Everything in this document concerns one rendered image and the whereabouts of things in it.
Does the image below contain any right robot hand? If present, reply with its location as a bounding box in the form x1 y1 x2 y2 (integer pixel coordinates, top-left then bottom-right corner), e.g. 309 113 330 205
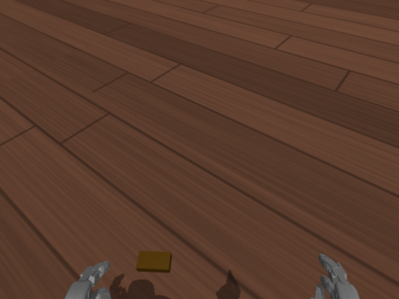
311 254 360 299

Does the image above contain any small box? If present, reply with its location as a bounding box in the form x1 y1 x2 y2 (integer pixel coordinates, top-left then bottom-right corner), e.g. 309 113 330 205
136 251 172 273

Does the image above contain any left robot hand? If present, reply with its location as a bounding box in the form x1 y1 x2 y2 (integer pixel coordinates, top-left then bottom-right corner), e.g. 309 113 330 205
64 261 111 299

